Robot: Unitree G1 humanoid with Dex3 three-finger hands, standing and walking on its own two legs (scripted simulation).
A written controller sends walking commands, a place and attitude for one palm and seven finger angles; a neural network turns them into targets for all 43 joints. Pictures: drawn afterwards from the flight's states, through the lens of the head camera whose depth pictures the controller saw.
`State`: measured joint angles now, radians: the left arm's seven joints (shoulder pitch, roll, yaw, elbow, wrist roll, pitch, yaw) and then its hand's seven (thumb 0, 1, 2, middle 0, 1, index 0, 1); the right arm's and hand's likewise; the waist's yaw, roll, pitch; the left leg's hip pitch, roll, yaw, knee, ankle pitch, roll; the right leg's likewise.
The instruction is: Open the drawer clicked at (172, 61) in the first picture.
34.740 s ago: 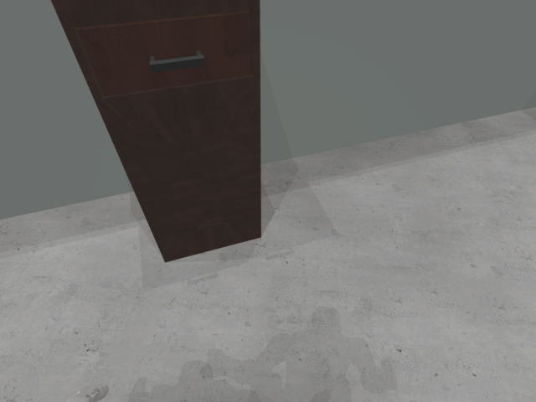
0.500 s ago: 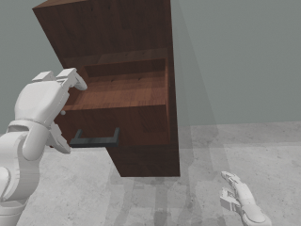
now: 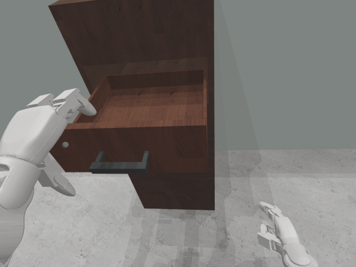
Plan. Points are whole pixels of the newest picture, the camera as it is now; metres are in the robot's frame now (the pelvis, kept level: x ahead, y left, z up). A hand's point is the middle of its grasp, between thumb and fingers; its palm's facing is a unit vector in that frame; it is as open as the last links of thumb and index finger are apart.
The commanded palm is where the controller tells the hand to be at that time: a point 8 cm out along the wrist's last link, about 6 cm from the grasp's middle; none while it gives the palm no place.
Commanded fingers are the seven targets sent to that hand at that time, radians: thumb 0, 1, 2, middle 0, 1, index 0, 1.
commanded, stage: draw the hand back to the body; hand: left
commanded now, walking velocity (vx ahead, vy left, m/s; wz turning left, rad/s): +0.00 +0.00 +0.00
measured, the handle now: (121, 161) +0.30 +0.19 +0.11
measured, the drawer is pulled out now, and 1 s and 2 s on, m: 0.30 0.30 0.30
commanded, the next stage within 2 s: step back with the hand held close in 0.96 s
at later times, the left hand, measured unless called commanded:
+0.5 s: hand (38, 127) +0.22 +0.22 +0.29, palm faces +0.48 -0.81 -0.34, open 11.0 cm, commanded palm +0.16 +0.28 +0.30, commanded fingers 0.00 0.48 0.72 -0.23 -0.57 -0.23 -0.57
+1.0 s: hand (9, 136) +0.19 +0.25 +0.30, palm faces +0.58 -0.76 -0.28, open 7.5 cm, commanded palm +0.14 +0.29 +0.29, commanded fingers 0.00 0.90 0.90 -0.20 -0.30 -0.20 -0.30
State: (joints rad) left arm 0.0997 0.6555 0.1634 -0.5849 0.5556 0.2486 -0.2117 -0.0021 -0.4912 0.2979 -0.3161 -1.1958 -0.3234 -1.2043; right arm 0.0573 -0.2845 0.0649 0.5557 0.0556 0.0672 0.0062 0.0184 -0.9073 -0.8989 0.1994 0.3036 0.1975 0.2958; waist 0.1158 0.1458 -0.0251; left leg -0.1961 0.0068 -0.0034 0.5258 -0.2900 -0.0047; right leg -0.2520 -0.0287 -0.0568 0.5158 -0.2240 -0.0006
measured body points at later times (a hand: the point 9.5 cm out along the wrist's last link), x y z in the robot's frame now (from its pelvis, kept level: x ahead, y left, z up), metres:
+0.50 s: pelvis +0.02 +0.01 +0.01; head +0.01 +0.00 +0.45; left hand +0.18 +0.26 +0.31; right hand +0.20 -0.21 -0.08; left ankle +0.00 +0.12 -0.73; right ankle +0.04 -0.12 -0.73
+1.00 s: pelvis +0.01 +0.01 +0.00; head -0.01 +0.00 +0.45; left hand +0.15 +0.28 +0.31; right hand +0.22 -0.19 -0.07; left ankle +0.00 +0.12 -0.73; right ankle +0.04 -0.12 -0.73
